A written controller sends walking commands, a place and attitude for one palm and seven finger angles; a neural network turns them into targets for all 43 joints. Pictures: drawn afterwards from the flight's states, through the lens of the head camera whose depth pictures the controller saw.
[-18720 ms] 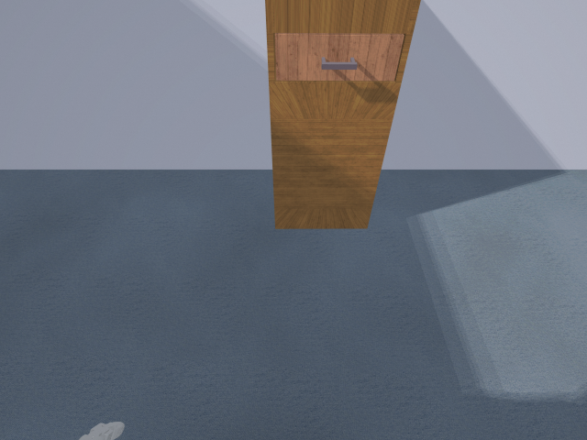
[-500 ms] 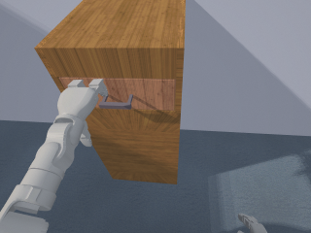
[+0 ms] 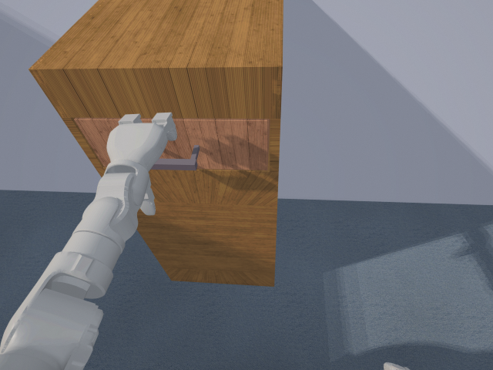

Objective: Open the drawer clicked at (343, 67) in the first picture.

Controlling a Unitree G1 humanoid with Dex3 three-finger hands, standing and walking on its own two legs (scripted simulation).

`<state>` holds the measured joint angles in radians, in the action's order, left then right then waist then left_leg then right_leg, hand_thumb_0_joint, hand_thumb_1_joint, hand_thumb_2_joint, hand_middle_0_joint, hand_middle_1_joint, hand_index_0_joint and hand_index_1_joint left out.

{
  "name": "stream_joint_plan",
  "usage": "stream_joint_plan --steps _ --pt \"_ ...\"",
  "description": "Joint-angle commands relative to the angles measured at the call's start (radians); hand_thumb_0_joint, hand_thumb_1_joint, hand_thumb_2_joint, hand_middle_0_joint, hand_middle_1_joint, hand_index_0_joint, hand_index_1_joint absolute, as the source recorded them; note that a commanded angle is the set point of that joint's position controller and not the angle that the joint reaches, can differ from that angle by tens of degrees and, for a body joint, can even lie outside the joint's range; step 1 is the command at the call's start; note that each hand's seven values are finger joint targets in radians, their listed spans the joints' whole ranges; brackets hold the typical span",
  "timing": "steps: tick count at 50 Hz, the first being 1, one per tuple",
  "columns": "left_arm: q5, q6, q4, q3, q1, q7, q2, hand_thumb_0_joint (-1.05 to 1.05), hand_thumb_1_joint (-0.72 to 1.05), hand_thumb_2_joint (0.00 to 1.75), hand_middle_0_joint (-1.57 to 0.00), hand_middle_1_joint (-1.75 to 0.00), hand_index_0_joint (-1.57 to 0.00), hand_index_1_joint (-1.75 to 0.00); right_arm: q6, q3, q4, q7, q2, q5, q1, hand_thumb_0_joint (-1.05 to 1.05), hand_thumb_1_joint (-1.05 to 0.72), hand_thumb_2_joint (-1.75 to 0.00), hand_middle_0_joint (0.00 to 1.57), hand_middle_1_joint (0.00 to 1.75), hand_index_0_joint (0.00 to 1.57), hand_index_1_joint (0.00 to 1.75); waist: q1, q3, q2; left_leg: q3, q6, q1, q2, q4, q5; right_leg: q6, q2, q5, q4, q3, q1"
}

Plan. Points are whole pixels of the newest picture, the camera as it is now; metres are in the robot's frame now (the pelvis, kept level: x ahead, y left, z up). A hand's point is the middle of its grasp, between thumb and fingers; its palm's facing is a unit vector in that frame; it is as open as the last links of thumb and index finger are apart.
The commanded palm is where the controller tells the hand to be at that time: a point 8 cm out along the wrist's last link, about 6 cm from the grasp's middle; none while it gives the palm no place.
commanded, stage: move the hooked fingers above the handle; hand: left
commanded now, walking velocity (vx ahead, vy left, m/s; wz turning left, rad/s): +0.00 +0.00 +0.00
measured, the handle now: (172, 157) +0.51 +0.18 +0.04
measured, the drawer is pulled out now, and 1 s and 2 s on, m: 0.00 0.00 0.00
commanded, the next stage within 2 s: none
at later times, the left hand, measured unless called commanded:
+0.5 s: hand (153, 165) +0.44 +0.19 +0.08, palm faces -0.09 -0.03 -1.00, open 13.8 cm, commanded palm +0.42 +0.18 +0.15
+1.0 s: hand (162, 156) +0.45 +0.17 +0.10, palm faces -0.08 -0.03 -1.00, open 13.7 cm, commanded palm +0.43 +0.17 +0.15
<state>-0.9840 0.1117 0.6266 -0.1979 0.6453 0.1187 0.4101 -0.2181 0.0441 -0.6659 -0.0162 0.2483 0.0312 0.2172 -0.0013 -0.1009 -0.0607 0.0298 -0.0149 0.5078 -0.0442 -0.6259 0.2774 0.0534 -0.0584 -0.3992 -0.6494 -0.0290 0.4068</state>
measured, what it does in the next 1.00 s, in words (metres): stands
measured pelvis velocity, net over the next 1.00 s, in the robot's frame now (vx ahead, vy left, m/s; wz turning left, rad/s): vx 0.00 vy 0.01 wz -0.02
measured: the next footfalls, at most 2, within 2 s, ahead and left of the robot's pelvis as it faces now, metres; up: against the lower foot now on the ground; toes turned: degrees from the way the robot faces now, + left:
none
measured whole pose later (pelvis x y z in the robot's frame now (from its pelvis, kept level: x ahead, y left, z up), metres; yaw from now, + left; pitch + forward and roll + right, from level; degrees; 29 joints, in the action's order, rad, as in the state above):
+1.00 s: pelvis +0.00 +0.01 +0.00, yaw -1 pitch +10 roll +0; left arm -0.98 0.13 0.87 -0.20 0.79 0.06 0.38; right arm -0.23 0.02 -0.67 -0.03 0.23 0.04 0.28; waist -0.05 -0.14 -0.05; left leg 0.01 -0.03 0.52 -0.04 -0.62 0.27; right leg 0.04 -0.06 -0.38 -0.63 -0.05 0.42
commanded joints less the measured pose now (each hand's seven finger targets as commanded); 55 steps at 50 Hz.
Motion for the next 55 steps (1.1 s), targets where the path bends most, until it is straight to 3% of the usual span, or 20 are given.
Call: stream_joint_plan --steps 1,5,9,14,17,19,21,23,25,27,29,30,34,37,42,43,44,46,49,55 --pt "0.025 -0.024 -0.213 -0.017 0.464 -0.027 0.061 0.00 -0.50 0.30 -0.30 -1.20 -0.30 -1.20 0.023 0.049 0.126 -0.012 0.127 -0.006 -0.007 0.00 -0.90 -0.90 0.20 0.30 0.20 0.30 -0.062 -0.385 0.102 -0.038 -0.044 -0.314 -0.004 -0.008 -0.388 -0.027 0.028 0.554 0.076 -0.001 -0.053" --pt "0.028 -0.111 -0.168 0.039 0.560 -0.016 0.116 0.00 -0.50 0.30 -0.30 -1.20 -0.30 -1.20 0.028 0.042 0.107 -0.026 0.118 -0.010 0.030 0.00 -0.90 -0.90 0.20 0.30 0.20 0.30 -0.061 -0.344 0.109 -0.029 -0.045 -0.269 -0.007 -0.002 -0.330 -0.023 0.027 0.497 0.078 -0.002 -0.032" --pt "-0.013 -0.138 -0.118 0.264 0.554 0.099 0.344 0.00 -0.50 0.30 -0.30 -1.20 -0.30 -1.20 0.031 0.035 0.095 -0.036 0.116 -0.019 0.048 0.00 -0.90 -0.90 0.20 0.30 0.20 0.30 0.002 -0.396 0.091 -0.040 -0.038 -0.201 -0.006 0.003 -0.318 -0.013 0.026 0.461 0.054 -0.009 -0.082" --pt "-0.068 -0.005 0.057 0.236 0.483 0.194 0.316 0.00 -0.50 0.30 -0.30 -1.20 -0.30 -1.20 0.029 0.023 0.100 -0.033 0.110 -0.009 0.019 0.00 -0.90 -0.90 0.20 0.30 0.20 0.30 0.014 -0.350 0.074 -0.073 -0.026 -0.133 0.003 0.026 -0.279 -0.012 0.017 0.398 0.068 -0.006 -0.080" --pt "-0.055 0.076 0.144 0.162 0.440 0.132 0.259 0.00 -0.50 0.30 -0.30 -1.20 -0.30 -1.20 0.021 0.029 0.104 -0.029 0.133 0.001 0.038 0.00 -0.90 -0.90 0.20 0.30 0.20 0.30 -0.011 -0.344 0.125 -0.089 -0.033 -0.134 0.007 0.037 -0.262 -0.026 0.023 0.433 0.096 -0.007 -0.106" --pt "-0.030 0.085 0.152 0.174 0.446 0.078 0.288 0.00 -0.50 0.30 -0.30 -1.20 -0.30 -1.20 0.011 0.028 0.112 -0.038 0.144 0.008 0.031 0.00 -0.90 -0.90 0.20 0.30 0.20 0.30 -0.019 -0.339 0.190 -0.093 -0.040 -0.129 0.005 0.048 -0.254 -0.035 0.032 0.463 0.113 -0.019 -0.148" --pt "-0.007 0.055 0.099 0.175 0.460 0.024 0.305 0.00 -0.50 0.30 -0.30 -1.20 -0.30 -1.20 0.014 0.028 0.123 -0.052 0.149 0.012 0.030 0.00 -0.90 -0.90 0.20 0.30 0.20 0.30 -0.029 -0.341 0.212 -0.093 -0.052 -0.134 0.000 0.054 -0.243 -0.049 0.045 0.532 0.121 -0.028 -0.182" --pt "0.005 -0.011 0.012 0.112 0.511 -0.027 0.243 0.00 -0.50 0.30 -0.30 -1.20 -0.30 -1.20 0.023 0.034 0.130 -0.062 0.145 0.012 0.036 0.00 -0.90 -0.90 0.20 0.30 0.20 0.30 -0.058 -0.327 0.180 -0.085 -0.057 -0.169 -0.004 0.052 -0.245 -0.052 0.048 0.562 0.129 -0.035 -0.161" --pt "0.012 -0.110 -0.131 0.045 0.549 -0.055 0.161 0.00 -0.50 0.30 -0.30 -1.20 -0.30 -1.20 0.040 0.047 0.137 -0.062 0.130 0.003 0.039 0.00 -0.90 -0.90 0.20 0.30 0.20 0.30 -0.071 -0.338 0.081 -0.073 -0.059 -0.250 -0.005 0.039 -0.280 -0.039 0.038 0.532 0.129 -0.035 -0.105" --pt "0.014 -0.192 -0.231 0.027 0.555 -0.049 0.136 0.00 -0.50 0.30 -0.30 -1.20 -0.30 -1.20 0.053 0.055 0.131 -0.060 0.120 -0.006 0.053 0.00 -0.90 -0.90 0.20 0.30 0.20 0.30 -0.075 -0.356 -0.014 -0.053 -0.058 -0.335 -0.003 0.019 -0.330 -0.024 0.024 0.478 0.117 -0.025 -0.037" --pt "0.023 -0.237 -0.234 0.001 0.599 -0.024 0.098 0.00 -0.50 0.30 -0.30 -1.20 -0.30 -1.20 0.065 0.056 0.111 -0.052 0.109 -0.005 0.073 0.00 -0.90 -0.90 0.20 0.30 0.20 0.30 -0.101 -0.311 -0.020 -0.038 -0.054 -0.349 0.002 0.005 -0.321 -0.019 0.019 0.399 0.115 -0.010 0.036" --pt "0.025 -0.244 -0.220 0.055 0.593 0.001 0.145 0.00 -0.50 0.30 -0.30 -1.20 -0.30 -1.20 0.067 0.059 0.099 -0.048 0.113 -0.003 0.078 0.00 -0.90 -0.90 0.20 0.30 0.20 0.30 -0.089 -0.304 -0.012 -0.029 -0.049 -0.345 0.007 0.006 -0.306 -0.018 0.014 0.374 0.113 -0.006 0.055" --pt "0.012 -0.172 -0.069 0.179 0.599 0.119 0.261 0.00 -0.50 0.30 -0.30 -1.20 -0.30 -1.20 0.065 0.044 0.073 -0.033 0.130 -0.001 0.077 0.00 -0.90 -0.90 0.20 0.30 0.20 0.30 -0.062 -0.285 0.064 -0.031 -0.036 -0.238 0.002 0.012 -0.238 -0.012 0.011 0.292 0.094 0.010 0.059" --pt "-0.026 -0.065 0.019 0.209 0.603 0.182 0.306 0.00 -0.50 0.30 -0.30 -1.20 -0.30 -1.20 0.063 0.031 0.075 -0.028 0.130 0.000 0.052 0.00 -0.90 -0.90 0.20 0.30 0.20 0.30 -0.035 -0.324 0.047 -0.047 -0.030 -0.189 0.006 0.019 -0.231 -0.010 0.012 0.290 0.076 0.014 0.030" --pt "-0.049 0.071 0.161 0.121 0.575 0.106 0.238 0.00 -0.50 0.30 -0.30 -1.20 -0.30 -1.20 0.037 0.033 0.093 -0.024 0.144 0.000 0.056 0.00 -0.90 -0.90 0.20 0.30 0.20 0.30 -0.051 -0.403 0.081 -0.071 -0.035 -0.200 0.010 0.007 -0.299 -0.022 0.019 0.428 0.078 0.007 -0.051" --pt "-0.033 0.072 0.140 0.062 0.573 0.064 0.169 0.00 -0.50 0.30 -0.30 -1.20 -0.30 -1.20 0.032 0.036 0.105 -0.023 0.143 0.001 0.058 0.00 -0.90 -0.90 0.20 0.30 0.20 0.30 -0.062 -0.416 0.096 -0.072 -0.040 -0.220 0.008 0.004 -0.318 -0.026 0.022 0.469 0.083 0.004 -0.065" --pt "-0.010 0.054 0.098 0.021 0.565 0.020 0.110 0.00 -0.50 0.30 -0.30 -1.20 -0.30 -1.20 0.030 0.044 0.118 -0.022 0.139 0.003 0.059 0.00 -0.90 -0.90 0.20 0.30 0.20 0.30 -0.076 -0.427 0.121 -0.071 -0.044 -0.242 0.006 -0.002 -0.348 -0.030 0.025 0.520 0.090 0.001 -0.083" --pt "-0.002 0.036 0.127 0.066 0.464 -0.028 0.158 0.00 -0.50 0.30 -0.30 -1.20 -0.30 -1.20 0.015 0.035 0.118 -0.029 0.145 0.004 0.053 0.00 -0.90 -0.90 0.20 0.30 0.20 0.30 -0.058 -0.363 0.166 -0.072 -0.048 -0.217 0.004 0.007 -0.338 -0.034 0.026 0.539 0.092 0.001 -0.089" --pt "0.016 -0.034 0.067 0.007 0.478 -0.083 0.079 0.00 -0.50 0.30 -0.30 -1.20 -0.30 -1.20 0.013 0.032 0.130 -0.034 0.136 0.005 0.045 0.00 -0.90 -0.90 0.20 0.30 0.20 0.30 -0.073 -0.246 0.177 -0.063 -0.049 -0.203 0.005 0.023 -0.296 -0.030 0.031 0.485 0.114 0.004 -0.032" --pt "-0.011 -0.238 -0.237 0.153 0.634 0.039 0.233 0.00 -0.50 0.30 -0.30 -1.20 -0.30 -1.20 0.041 0.052 0.132 -0.034 0.111 -0.013 0.071 0.00 -0.90 -0.90 0.20 0.30 0.20 0.30 -0.035 -0.410 -0.027 -0.023 -0.039 -0.321 0.011 -0.011 -0.366 -0.004 0.009 0.393 0.058 0.004 0.017"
